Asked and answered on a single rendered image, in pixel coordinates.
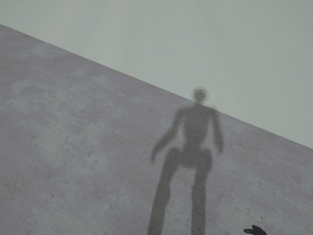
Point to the right robot hand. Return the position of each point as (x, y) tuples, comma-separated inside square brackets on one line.
[(255, 231)]

